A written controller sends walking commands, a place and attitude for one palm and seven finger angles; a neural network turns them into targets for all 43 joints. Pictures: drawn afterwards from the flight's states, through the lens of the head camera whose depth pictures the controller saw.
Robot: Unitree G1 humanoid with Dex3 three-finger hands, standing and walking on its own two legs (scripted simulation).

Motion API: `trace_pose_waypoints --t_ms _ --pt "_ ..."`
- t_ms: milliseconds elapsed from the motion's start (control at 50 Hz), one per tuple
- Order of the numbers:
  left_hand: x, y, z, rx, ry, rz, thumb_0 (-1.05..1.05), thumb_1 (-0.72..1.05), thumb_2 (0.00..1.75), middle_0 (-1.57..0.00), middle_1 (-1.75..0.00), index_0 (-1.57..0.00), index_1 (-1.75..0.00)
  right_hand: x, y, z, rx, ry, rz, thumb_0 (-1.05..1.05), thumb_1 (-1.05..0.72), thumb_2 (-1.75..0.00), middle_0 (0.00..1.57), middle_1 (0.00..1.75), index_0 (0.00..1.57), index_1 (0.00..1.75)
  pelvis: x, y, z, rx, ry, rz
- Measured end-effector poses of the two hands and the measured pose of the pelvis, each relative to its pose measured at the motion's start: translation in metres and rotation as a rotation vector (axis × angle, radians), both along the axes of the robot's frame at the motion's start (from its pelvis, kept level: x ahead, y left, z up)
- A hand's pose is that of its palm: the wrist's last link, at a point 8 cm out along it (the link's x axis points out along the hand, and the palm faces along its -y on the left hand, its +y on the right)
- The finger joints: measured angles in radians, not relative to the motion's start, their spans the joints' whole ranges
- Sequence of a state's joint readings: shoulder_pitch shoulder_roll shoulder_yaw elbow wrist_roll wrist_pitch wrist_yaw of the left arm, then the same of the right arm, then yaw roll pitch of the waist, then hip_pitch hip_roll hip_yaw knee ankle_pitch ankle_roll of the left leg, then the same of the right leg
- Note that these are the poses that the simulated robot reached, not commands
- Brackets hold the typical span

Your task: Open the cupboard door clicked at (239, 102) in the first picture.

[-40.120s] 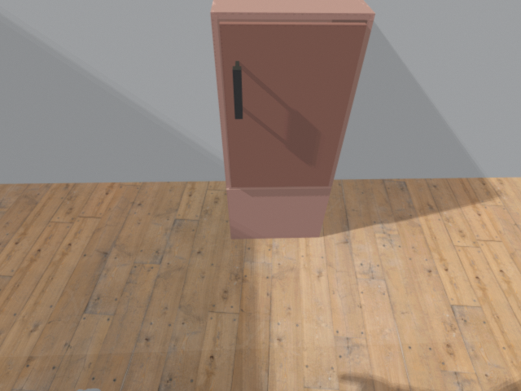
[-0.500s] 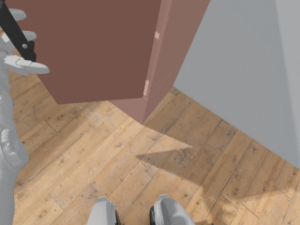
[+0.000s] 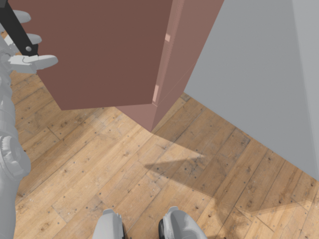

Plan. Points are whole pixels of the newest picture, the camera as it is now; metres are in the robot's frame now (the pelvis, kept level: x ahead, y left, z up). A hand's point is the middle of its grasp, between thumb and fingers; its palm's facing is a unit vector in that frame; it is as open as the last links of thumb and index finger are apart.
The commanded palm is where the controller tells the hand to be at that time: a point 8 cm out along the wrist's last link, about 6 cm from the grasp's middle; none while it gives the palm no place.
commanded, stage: close the thumb around the handle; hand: left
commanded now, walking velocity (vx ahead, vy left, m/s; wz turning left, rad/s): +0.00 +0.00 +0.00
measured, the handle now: (20, 30) +0.59 +0.26 +0.10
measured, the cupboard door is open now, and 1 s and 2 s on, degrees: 45 58 89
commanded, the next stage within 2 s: pull the door open along its arc in 0.42 s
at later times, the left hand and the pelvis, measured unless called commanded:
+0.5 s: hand (29, 48) +0.53 +0.24 +0.10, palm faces +0.06 -1.00 +0.00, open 5.8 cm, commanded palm +0.52 +0.27 +0.09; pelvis +0.01 +0.00 +0.00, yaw +0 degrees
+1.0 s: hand (34, 77) +0.46 +0.22 +0.10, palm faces +0.04 -1.00 +0.03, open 6.1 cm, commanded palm +0.39 +0.27 +0.09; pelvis +0.02 +0.00 +0.02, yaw -1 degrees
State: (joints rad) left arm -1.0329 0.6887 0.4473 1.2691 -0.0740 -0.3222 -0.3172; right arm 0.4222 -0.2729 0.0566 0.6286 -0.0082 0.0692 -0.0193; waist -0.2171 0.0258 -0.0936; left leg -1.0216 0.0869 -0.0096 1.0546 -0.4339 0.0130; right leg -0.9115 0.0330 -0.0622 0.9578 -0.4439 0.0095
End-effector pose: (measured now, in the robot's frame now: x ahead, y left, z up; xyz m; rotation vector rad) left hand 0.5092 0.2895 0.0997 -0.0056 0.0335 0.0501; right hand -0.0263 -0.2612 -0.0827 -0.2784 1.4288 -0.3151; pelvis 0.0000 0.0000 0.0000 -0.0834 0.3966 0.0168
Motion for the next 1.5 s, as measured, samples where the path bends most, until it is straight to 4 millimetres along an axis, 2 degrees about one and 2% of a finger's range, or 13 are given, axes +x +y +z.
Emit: trace_pose_waypoints --t_ms 340,620,740,860,980,1140,1240,1360,1500 --pt "0.001 -0.001 0.000 0.003 -0.006 0.016 0.00 0.70 0.82 -0.36 -1.33 -0.38 -1.33 -0.004 0.005 -0.001 0.018 0.021 -0.004 0.00 -0.90 -0.90 0.20 0.30 0.20 0.30 0.003 0.001 0.001 0.001 0.003 -0.001" --pt "0.001 -0.001 0.000 0.000 -0.006 0.007 0.01 0.71 0.80 -0.34 -1.35 -0.36 -1.35 0.006 0.000 0.001 0.007 -0.002 -0.006 0.00 -0.90 -0.90 0.20 0.30 0.20 0.30 0.007 0.001 0.003 0.003 -0.004 -0.005" --pt "-0.007 -0.002 -0.001 0.003 -0.017 0.001 0.00 0.71 0.78 -0.34 -1.35 -0.36 -1.35 0.014 0.001 0.001 0.020 -0.021 -0.013 0.00 -0.91 -0.90 0.20 0.30 0.20 0.30 0.010 0.001 0.005 0.009 -0.011 -0.016" --pt "-0.030 -0.006 -0.002 0.003 -0.032 -0.017 0.00 0.70 0.75 -0.34 -1.35 -0.35 -1.35 0.034 0.003 0.002 0.048 -0.076 -0.013 0.00 -0.91 -0.90 0.20 0.30 0.20 0.30 0.017 0.002 0.011 0.021 -0.036 -0.025" --pt "-0.066 -0.018 -0.004 -0.016 -0.045 -0.025 -0.01 0.69 0.73 -0.34 -1.34 -0.34 -1.33 0.075 0.004 0.006 0.076 -0.200 0.016 0.00 -0.91 -0.90 0.20 0.30 0.20 0.30 0.023 0.002 0.018 0.032 -0.075 -0.030" --pt "-0.125 -0.057 -0.005 -0.067 -0.067 0.205 0.00 0.67 0.75 -0.34 -1.33 -0.35 -1.28 0.147 0.014 0.013 0.136 -0.414 0.132 0.00 -0.91 -0.90 0.20 0.30 0.20 0.30 0.024 -0.001 0.024 0.050 -0.128 -0.021" --pt "-0.153 -0.082 -0.004 -0.042 -0.065 0.320 -0.01 0.66 0.76 -0.34 -1.32 -0.34 -1.29 0.179 0.022 0.017 0.167 -0.490 0.208 0.00 -0.91 -0.90 0.20 0.30 0.20 0.30 0.020 -0.009 0.024 0.062 -0.163 -0.003" --pt "-0.179 -0.107 -0.003 -0.019 -0.060 0.391 -0.01 0.65 0.75 -0.35 -1.32 -0.33 -1.31 0.195 0.023 0.019 0.188 -0.528 0.255 0.00 -0.91 -0.90 0.20 0.30 0.20 0.30 0.017 -0.021 0.026 0.074 -0.199 0.015" --pt "-0.202 -0.132 -0.003 -0.007 -0.059 0.398 -0.01 0.65 0.75 -0.34 -1.33 -0.32 -1.32 0.190 0.009 0.016 0.185 -0.515 0.265 0.01 -0.91 -0.90 0.20 0.30 0.20 0.30 0.015 -0.034 0.027 0.085 -0.225 0.026"
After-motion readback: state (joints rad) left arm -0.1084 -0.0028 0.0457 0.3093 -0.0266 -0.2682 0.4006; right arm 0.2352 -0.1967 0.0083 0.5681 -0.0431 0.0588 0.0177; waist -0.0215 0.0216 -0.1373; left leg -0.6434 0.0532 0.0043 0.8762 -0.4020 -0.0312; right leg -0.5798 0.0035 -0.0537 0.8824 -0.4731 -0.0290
